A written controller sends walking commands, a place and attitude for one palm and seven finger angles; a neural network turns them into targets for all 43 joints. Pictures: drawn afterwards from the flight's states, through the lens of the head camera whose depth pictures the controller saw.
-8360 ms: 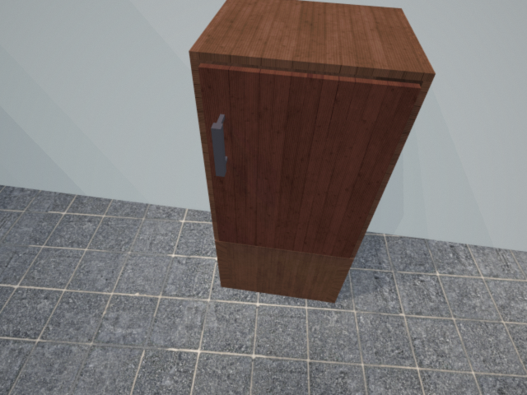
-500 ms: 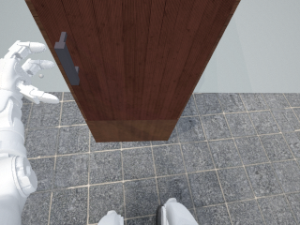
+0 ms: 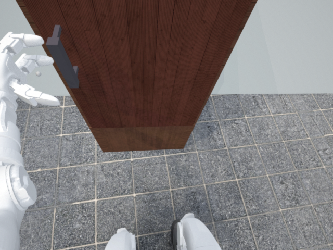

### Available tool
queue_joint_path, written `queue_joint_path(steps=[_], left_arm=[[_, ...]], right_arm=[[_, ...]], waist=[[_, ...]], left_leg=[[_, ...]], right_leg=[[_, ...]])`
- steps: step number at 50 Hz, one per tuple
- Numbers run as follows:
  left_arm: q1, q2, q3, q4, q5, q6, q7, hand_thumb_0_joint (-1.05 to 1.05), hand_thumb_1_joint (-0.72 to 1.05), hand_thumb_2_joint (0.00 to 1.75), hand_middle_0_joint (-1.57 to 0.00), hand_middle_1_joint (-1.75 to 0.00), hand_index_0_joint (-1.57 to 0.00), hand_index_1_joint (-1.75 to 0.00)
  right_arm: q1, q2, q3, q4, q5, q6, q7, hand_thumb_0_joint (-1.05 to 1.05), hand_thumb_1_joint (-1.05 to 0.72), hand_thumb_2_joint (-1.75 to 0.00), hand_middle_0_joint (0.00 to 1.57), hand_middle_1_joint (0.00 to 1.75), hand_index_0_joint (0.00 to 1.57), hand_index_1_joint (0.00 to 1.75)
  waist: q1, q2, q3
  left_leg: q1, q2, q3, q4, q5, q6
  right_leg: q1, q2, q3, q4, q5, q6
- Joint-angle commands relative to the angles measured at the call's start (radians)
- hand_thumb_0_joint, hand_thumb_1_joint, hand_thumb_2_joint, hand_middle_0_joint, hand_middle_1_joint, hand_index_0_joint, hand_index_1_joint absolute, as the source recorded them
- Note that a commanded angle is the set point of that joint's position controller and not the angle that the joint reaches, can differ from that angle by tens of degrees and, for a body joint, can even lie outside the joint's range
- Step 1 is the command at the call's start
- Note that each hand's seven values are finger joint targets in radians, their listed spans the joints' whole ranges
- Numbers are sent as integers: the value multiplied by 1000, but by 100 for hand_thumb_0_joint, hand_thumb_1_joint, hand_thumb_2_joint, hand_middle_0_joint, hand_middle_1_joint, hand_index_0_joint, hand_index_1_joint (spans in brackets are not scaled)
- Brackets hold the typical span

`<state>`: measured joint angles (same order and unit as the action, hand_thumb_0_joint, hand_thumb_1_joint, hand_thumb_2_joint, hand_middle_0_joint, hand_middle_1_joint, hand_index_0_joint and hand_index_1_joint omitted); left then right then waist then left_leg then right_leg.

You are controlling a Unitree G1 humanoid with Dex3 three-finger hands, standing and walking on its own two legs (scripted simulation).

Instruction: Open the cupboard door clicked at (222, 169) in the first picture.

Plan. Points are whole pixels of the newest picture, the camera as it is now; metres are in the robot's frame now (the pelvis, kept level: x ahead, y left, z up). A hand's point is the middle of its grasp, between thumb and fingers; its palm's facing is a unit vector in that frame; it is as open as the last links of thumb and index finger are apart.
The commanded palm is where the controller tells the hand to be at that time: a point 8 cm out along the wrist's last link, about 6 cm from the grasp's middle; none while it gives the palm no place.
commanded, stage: slide the fingers in behind the handle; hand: left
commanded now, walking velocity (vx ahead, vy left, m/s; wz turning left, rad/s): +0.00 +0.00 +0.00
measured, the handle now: (66, 59) +0.54 +0.20 +0.08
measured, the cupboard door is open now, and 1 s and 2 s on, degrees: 0 0 1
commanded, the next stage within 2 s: close the thumb around the handle in 1.48 s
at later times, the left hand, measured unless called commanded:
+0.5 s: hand (55, 75) +0.49 +0.21 +0.08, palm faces -0.02 -1.00 -0.01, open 14.0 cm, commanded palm +0.46 +0.26 +0.08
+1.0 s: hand (73, 74) +0.49 +0.18 +0.08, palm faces -0.02 -1.00 -0.02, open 14.0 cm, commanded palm +0.46 +0.23 +0.08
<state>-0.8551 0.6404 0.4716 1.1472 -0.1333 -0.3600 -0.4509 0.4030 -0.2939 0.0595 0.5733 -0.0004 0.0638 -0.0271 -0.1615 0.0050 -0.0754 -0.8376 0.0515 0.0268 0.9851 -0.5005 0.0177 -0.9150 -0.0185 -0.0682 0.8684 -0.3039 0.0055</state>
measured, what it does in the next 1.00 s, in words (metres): stands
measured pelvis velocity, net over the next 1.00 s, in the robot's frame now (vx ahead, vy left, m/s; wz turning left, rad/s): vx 0.00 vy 0.00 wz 0.00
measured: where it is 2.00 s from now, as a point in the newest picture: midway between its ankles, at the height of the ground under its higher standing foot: outside the picture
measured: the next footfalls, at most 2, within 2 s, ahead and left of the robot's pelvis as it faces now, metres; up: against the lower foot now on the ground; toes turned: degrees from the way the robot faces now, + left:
none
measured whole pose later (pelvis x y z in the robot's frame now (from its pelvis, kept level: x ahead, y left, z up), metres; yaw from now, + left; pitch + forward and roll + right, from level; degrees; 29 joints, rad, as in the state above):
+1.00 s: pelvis +0.00 +0.00 +0.00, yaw +0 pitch +19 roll -2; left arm -0.82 0.45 0.37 1.09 -0.11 -0.40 -0.27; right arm 0.40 -0.27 0.04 0.59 -0.01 0.04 0.00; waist -0.15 0.02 -0.09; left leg -0.79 0.04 0.04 0.95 -0.50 0.01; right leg -0.88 -0.02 -0.06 0.87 -0.31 0.00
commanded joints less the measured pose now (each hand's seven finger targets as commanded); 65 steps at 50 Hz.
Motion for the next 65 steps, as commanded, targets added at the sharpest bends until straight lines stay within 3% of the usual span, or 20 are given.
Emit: queue_joint_path(steps=[1,8,11,16,18,21,22,23,25,28,31,33,35,43,50,55,57,59,62,65], left_arm=[[-363,252,26,-202,-34,-44,-5,0,-50,30,-30,-120,-30,-120],[-325,260,56,-273,-30,-62,37,0,-50,30,-30,-120,-30,-120],[-337,180,-10,-286,-25,-61,49,0,-50,30,-30,-120,-30,-120],[-359,161,-11,-280,-23,-64,78,0,-50,30,-30,-120,-30,-120],[-377,145,-23,-306,-20,-75,88,0,-50,30,-30,-120,-30,-120],[-342,129,-21,-278,-20,-73,100,0,-50,30,-30,-120,-30,-120],[-339,141,-16,-277,-18,-76,103,0,-50,30,-30,-120,-30,-120],[-351,98,-50,-271,-15,-74,102,0,-50,30,-30,-120,-30,-120],[-353,104,-45,-247,-11,-69,110,0,-50,30,-30,-120,-30,-120],[-386,79,-59,-281,-11,-83,121,0,-50,30,-30,-120,-30,-120],[-390,58,-72,-277,-9,-85,134,0,-50,30,-30,-120,-30,-120],[-380,71,-59,-306,-6,-94,141,0,-50,30,-30,-120,-30,-120],[-367,35,-80,-282,-8,-85,149,0,-50,30,-30,-120,-30,-120],[-385,69,-51,-278,4,-97,183,0,-50,30,-30,-120,-30,-120],[-382,50,-63,-241,4,-97,184,0,-50,30,-30,-120,-30,-120],[-387,16,-87,-258,5,-107,189,0,-50,30,-30,-120,-30,-120],[-388,55,-58,-256,4,-110,193,0,-50,30,-30,-120,-30,-120],[-419,26,-85,-263,12,-110,195,0,-50,30,-30,-120,-30,-120],[-441,15,-101,-247,17,-111,201,0,-50,30,-30,-120,-30,-120],[-434,-12,-117,-266,15,-119,203,0,-50,30,-30,-120,-30,-120]], right_arm=[[156,-179,-74,-58,-3,-10,-14,0,-90,-90,20,30,20,30],[161,-172,-81,-66,-7,-3,-5,0,-90,-90,20,30,20,30],[149,-164,-81,-66,-4,-5,-2,0,-90,-90,20,30,20,30],[149,-163,-83,-57,-6,-10,-3,0,-90,-90,20,30,20,30],[150,-161,-84,-54,-9,-14,-2,0,-90,-90,20,30,20,30],[145,-157,-84,-55,-8,-16,2,0,-90,-90,20,30,20,30],[145,-159,-82,-61,-9,-16,1,0,-90,-90,20,30,20,30],[140,-152,-80,-56,-7,-16,4,0,-90,-90,20,30,20,30],[138,-155,-82,-53,-7,-15,3,0,-90,-90,20,30,20,30],[137,-152,-84,-56,-10,-20,5,0,-90,-90,20,30,20,30],[136,-148,-84,-51,-9,-24,6,0,-90,-90,20,30,20,30],[140,-149,-88,-49,-11,-26,9,0,-90,-90,20,30,20,30],[135,-144,-85,-49,-10,-26,13,0,-90,-90,20,30,20,30],[136,-145,-84,-48,-12,-32,9,0,-90,-90,20,30,20,30],[138,-145,-83,-45,-11,-39,9,0,-90,-90,20,30,20,30],[137,-141,-85,-44,-12,-45,13,0,-90,-90,20,30,20,30],[141,-149,-86,-46,-13,-44,10,0,-90,-90,20,30,20,30],[140,-143,-85,-39,-13,-45,12,0,-90,-90,20,30,20,30],[141,-146,-83,-38,-15,-48,10,0,-90,-90,20,30,20,30],[143,-146,-89,-33,-17,-51,13,0,-90,-90,20,30,20,30]], waist=[[13,128,-470],[35,151,-506],[19,145,-457],[16,132,-449],[19,164,-491],[19,97,-476],[25,111,-468],[16,139,-460],[10,95,-424],[16,130,-471],[8,100,-470],[23,142,-514],[15,106,-479],[21,82,-479],[15,55,-458],[14,79,-470],[21,70,-460],[12,101,-473],[-2,80,-438],[6,112,-494]], left_leg=[[176,-32,-45,-146,404,1],[228,-29,-47,-148,487,-6],[226,-28,-46,-158,462,-6],[238,-28,-50,-161,447,-10],[289,-26,-59,-153,511,-19],[238,-30,-48,-151,486,-10],[238,-29,-54,-152,499,-12],[251,-29,-50,-152,508,-15],[218,-30,-48,-153,454,-10],[261,-30,-57,-151,479,-17],[244,-32,-53,-148,475,-14],[288,-28,-62,-142,545,-25],[252,-32,-51,-143,504,-18],[199,-42,-39,-155,414,-6],[149,-49,-28,-162,349,1],[182,-46,-29,-161,371,-1],[170,-48,-34,-160,367,0],[187,-48,-33,-160,368,-3],[180,-47,-41,-161,346,0],[240,-43,-48,-156,398,-11]], right_leg=[[370,51,40,-52,257,-30],[387,55,36,-45,304,-36],[365,54,32,-54,283,-31],[345,51,28,-55,257,-30],[330,52,24,-44,274,-32],[373,51,31,-47,302,-29],[372,51,29,-41,304,-34],[352,50,28,-41,303,-32],[344,49,29,-48,277,-28],[332,49,25,-39,270,-31],[350,47,28,-39,288,-28],[345,48,25,-28,308,-32],[355,48,27,-38,307,-28],[400,45,40,-43,292,-28],[427,42,51,-54,275,-26],[403,42,44,-52,279,-27],[407,44,45,-48,273,-30],[388,41,44,-47,268,-27],[363,42,39,-49,239,-28],[347,42,34,-43,253,-29]])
